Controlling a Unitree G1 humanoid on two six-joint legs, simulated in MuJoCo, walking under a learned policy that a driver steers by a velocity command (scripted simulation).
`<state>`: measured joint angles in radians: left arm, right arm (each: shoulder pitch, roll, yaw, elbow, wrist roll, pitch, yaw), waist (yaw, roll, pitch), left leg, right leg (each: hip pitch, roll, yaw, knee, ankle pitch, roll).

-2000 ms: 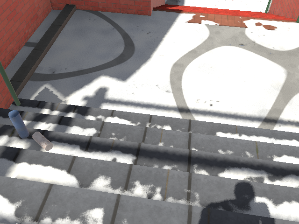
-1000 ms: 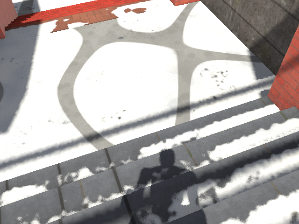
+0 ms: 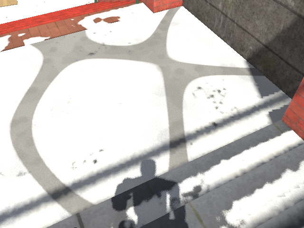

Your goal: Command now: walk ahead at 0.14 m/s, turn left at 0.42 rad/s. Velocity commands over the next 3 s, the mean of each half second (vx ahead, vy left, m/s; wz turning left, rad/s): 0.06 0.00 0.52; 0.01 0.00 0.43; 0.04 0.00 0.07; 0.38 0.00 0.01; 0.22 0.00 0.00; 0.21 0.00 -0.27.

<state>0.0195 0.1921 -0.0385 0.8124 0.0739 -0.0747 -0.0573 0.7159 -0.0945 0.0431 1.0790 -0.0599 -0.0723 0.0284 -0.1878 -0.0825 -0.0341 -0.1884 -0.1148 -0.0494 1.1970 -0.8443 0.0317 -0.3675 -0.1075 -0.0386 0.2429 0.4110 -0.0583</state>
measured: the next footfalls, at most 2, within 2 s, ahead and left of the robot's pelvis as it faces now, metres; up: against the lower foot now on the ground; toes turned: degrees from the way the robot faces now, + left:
left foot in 0.50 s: +0.09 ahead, +0.16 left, +0.00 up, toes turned +23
right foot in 1.00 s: +0.18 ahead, -0.03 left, +0.00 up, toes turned +28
